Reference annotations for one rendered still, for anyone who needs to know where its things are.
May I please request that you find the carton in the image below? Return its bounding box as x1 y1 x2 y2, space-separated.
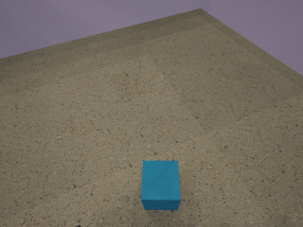
141 160 181 211

